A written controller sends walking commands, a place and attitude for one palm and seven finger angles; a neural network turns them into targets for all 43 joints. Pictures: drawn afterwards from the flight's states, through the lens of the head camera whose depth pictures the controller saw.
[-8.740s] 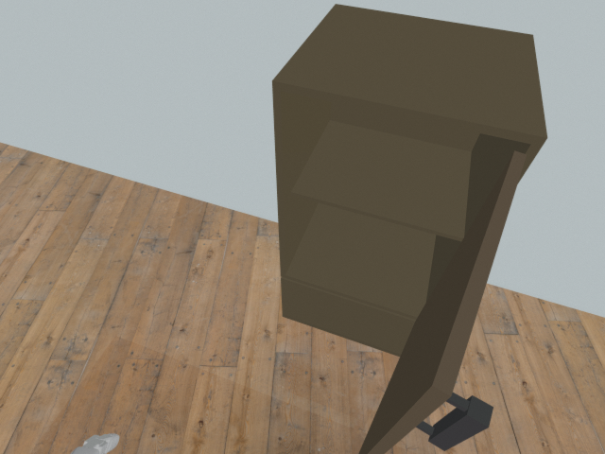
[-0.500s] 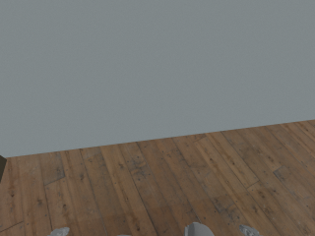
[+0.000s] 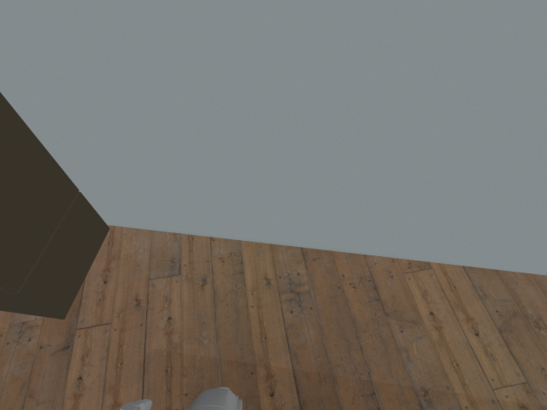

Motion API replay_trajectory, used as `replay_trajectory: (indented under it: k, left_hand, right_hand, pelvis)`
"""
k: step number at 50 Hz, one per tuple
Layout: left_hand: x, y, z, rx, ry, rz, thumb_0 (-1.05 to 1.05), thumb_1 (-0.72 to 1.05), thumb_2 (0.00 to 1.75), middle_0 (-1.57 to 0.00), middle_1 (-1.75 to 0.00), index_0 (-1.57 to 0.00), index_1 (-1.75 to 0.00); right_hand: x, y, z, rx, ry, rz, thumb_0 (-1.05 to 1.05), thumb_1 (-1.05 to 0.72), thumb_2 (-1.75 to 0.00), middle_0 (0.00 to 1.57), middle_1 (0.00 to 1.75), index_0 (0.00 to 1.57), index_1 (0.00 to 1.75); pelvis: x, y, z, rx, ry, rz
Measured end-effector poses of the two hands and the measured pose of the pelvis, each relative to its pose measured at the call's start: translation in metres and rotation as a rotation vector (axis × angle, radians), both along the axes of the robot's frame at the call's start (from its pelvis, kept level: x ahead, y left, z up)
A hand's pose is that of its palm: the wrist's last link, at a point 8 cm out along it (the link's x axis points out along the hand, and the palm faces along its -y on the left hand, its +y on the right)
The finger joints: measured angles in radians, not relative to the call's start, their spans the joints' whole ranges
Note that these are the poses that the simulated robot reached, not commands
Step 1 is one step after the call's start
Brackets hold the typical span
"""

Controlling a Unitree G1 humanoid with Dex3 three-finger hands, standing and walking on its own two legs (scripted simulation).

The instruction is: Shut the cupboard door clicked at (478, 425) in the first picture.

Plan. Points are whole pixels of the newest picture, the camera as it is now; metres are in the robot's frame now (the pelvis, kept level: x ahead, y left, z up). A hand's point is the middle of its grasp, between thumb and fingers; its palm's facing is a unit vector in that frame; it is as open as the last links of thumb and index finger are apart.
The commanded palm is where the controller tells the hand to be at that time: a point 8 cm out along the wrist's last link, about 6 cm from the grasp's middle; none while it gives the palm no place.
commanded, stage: turn to face it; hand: left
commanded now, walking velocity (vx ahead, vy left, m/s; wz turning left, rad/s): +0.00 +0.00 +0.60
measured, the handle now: out of the picture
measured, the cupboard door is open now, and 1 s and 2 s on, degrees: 100 100 100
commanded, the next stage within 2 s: none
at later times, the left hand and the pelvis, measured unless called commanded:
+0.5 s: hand out of the picture +0.07 +0.27 -0.15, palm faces +0.30 -0.92 -0.25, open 7.4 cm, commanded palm none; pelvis +0.00 +0.03 +0.00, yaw +17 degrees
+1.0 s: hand out of the picture -0.11 +0.23 -0.18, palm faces +0.61 -0.75 -0.27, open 7.4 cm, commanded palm none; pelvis -0.02 +0.02 -0.01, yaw +37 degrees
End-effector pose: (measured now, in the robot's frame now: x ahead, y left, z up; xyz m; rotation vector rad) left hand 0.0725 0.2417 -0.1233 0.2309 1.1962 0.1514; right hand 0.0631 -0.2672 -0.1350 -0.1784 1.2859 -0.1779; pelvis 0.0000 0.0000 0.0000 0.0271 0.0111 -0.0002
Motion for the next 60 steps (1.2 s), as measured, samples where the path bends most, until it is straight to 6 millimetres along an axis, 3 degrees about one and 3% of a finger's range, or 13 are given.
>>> replay_trajectory:
  k: [7,10,13,21,26,30,36,41,45,52,55,60]
  left_hand:
    - [-0.056,0.057,-0.034,-0.01,0.103,0.159,0.01,0.91,0.9,-0.2,-0.3,-0.2,-0.3]
    - [-0.064,0.073,-0.03,-0.001,0.122,0.203,0.01,0.91,0.9,-0.2,-0.3,-0.2,-0.3]
    - [-0.059,0.081,-0.021,-0.003,0.082,0.227,0.01,0.91,0.9,-0.2,-0.3,-0.2,-0.3]
    - [-0.034,0.08,-0.002,0.002,-0.057,0.272,0.01,0.91,0.9,-0.2,-0.3,-0.2,-0.3]
    - [-0.02,0.065,0.007,0.016,-0.124,0.294,0.01,0.91,0.9,-0.2,-0.3,-0.2,-0.3]
    - [-0.021,0.048,0.011,0.049,-0.173,0.319,0.01,0.91,0.9,-0.2,-0.3,-0.2,-0.3]
    - [-0.064,0.024,0.018,0.061,-0.119,0.405,0.01,0.91,0.9,-0.2,-0.3,-0.2,-0.3]
    - [-0.109,0.013,0.014,0.046,-0.053,0.501,0.01,0.91,0.9,-0.2,-0.3,-0.2,-0.3]
    - [-0.152,0.011,0.004,0.024,0.0,0.585,0.01,0.91,0.9,-0.2,-0.3,-0.2,-0.3]
    - [-0.237,0.02,-0.029,-0.02,0.113,0.745,0.01,0.91,0.9,-0.2,-0.3,-0.2,-0.3]
    - [-0.252,0.024,-0.025,-0.024,0.134,0.791,0.01,0.91,0.9,-0.2,-0.3,-0.2,-0.3]
    - [-0.249,0.031,-0.012,-0.01,0.062,0.828,0.01,0.91,0.9,-0.19,-0.3,-0.2,-0.3]
  right_hand:
    - [0.063,0.04,0.009,-0.065,-0.111,0.159,0.01,-0.9,-0.9,0.19,0.29,0.2,0.3]
    - [0.074,0.055,0.02,-0.08,-0.141,0.195,0.01,-0.9,-0.9,0.2,0.29,0.2,0.3]
    - [0.077,0.066,0.027,-0.08,-0.137,0.226,0.01,-0.9,-0.9,0.2,0.29,0.2,0.3]
    - [0.075,0.079,0.022,-0.04,-0.098,0.281,0.01,-0.9,-0.9,0.2,0.3,0.21,0.3]
    - [0.072,0.069,0.009,-0.014,-0.057,0.302,0.01,-0.9,-0.9,0.2,0.3,0.21,0.3]
    - [0.076,0.053,-0.009,0.012,-0.031,0.321,0.01,-0.9,-0.9,0.2,0.3,0.21,0.3]
    - [0.093,0.043,-0.011,0.019,-0.005,0.39,0.01,-0.9,-0.9,0.2,0.29,0.2,0.3]
    - [0.111,0.054,-0.004,0.015,0.007,0.479,0.01,-0.9,-0.9,0.2,0.29,0.2,0.3]
    - [0.131,0.079,0.0,0.0,-0.008,0.574,0.01,-0.9,-0.9,0.19,0.29,0.2,0.3]
    - [0.164,0.147,0.009,-0.023,-0.146,0.738,0.01,-0.9,-0.9,0.19,0.29,0.2,0.3]
    - [0.164,0.165,0.019,-0.025,-0.174,0.776,0.01,-0.9,-0.9,0.2,0.29,0.2,0.3]
    - [0.159,0.182,0.025,-0.015,-0.155,0.83,0.01,-0.9,-0.9,0.2,0.29,0.2,0.3]
  pelvis:
    - [0.001,0.032,-0.017,-0.025,0.009,0.087]
    - [0.001,0.039,-0.01,-0.044,0.005,0.115]
    - [0.001,0.043,-0.002,-0.055,0.0,0.147]
    - [0.002,0.041,0.004,-0.054,-0.006,0.242]
    - [0.003,0.027,0.001,-0.046,-0.003,0.307]
    - [0.007,0.009,-0.008,-0.027,0.006,0.354]
    - [0.005,-0.002,-0.002,-0.01,-0.018,0.444]
    - [0.003,-0.003,0.002,0.014,-0.018,0.521]
    - [-0.004,0.004,0.0,0.014,-0.011,0.576]
    - [-0.023,0.028,-0.016,-0.016,-0.008,0.661]
    - [-0.026,0.032,-0.01,-0.035,-0.015,0.691]
    - [-0.029,0.034,0.0,-0.047,-0.023,0.746]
